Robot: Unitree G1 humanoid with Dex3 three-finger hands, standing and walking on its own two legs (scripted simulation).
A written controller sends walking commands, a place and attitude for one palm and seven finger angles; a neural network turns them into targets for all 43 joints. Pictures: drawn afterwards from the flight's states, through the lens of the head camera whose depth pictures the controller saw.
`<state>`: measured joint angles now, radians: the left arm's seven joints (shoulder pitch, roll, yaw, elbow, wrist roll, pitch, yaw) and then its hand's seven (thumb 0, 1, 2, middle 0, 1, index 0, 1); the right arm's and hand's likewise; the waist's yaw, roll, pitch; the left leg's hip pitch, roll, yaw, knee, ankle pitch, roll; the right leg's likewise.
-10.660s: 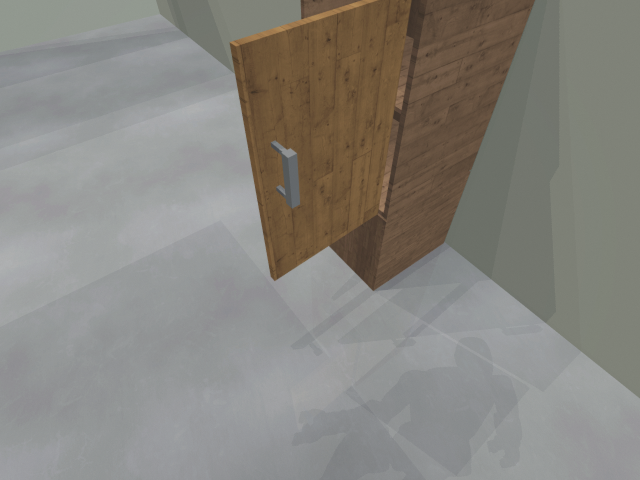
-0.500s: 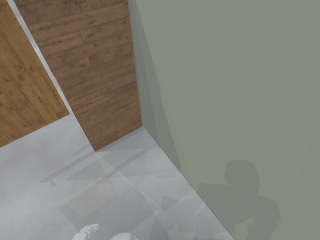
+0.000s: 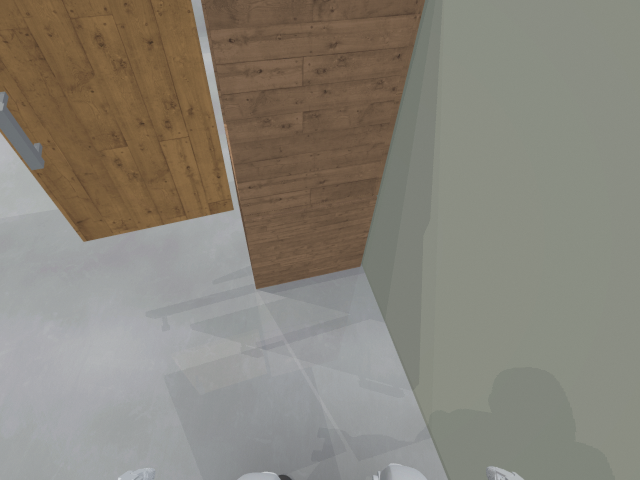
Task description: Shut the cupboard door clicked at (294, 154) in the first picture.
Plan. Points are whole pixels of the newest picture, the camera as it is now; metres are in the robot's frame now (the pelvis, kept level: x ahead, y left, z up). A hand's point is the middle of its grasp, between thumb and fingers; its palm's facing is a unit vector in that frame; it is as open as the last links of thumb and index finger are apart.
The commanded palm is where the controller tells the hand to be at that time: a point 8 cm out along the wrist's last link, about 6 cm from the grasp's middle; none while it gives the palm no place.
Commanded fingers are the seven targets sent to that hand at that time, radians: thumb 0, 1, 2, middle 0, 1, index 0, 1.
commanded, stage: turn to face it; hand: left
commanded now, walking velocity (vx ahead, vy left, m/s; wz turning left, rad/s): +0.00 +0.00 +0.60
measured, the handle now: (20, 131) +0.62 +0.58 +0.01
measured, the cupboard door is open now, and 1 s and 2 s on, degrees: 93 93 93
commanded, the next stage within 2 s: take the last steps up to it in 0.48 s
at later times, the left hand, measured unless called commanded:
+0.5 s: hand out of the picture +0.00 +0.16 -0.19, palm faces +0.31 -0.93 -0.20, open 7.3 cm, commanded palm none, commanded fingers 0.00 0.90 0.90 -0.20 -0.30 -0.20 -0.30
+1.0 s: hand out of the picture +0.00 +0.15 -0.16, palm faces +0.46 -0.87 -0.19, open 7.3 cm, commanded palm none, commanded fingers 0.00 0.90 0.90 -0.20 -0.30 -0.20 -0.30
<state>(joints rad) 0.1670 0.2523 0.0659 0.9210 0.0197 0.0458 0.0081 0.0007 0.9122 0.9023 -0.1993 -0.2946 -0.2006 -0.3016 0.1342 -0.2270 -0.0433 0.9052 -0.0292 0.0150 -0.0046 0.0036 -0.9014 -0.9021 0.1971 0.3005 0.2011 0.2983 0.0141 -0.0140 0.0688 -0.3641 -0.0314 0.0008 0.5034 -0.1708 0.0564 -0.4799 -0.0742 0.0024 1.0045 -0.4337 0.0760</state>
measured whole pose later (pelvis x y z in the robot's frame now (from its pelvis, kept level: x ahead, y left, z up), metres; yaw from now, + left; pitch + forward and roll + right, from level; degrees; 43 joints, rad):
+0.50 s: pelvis +0.03 -0.03 -0.01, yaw +16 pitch +1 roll +1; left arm 0.27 0.22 0.03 0.95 0.01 0.02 0.01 0.00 0.90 0.90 -0.21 -0.30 -0.21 -0.30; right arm 0.09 -0.23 -0.05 0.93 -0.02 0.04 0.01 0.01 -0.90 -0.90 0.19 0.30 0.20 0.30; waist 0.02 -0.06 0.10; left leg -0.29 -0.01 0.07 0.58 -0.27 0.02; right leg -0.27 -0.13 -0.13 0.71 -0.44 0.05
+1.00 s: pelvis +0.09 +0.00 +0.01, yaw +25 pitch +1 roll +2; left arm 0.35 0.17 0.03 1.04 0.03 -0.06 0.00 0.00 0.91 0.90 -0.20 -0.30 -0.20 -0.30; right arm 0.18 -0.22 -0.05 1.00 -0.02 0.03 0.04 0.01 -0.90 -0.90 0.19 0.30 0.20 0.30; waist 0.03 -0.03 0.06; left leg -0.47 0.04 0.06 0.82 -0.30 -0.03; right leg -0.07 -0.12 -0.11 0.37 -0.31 0.05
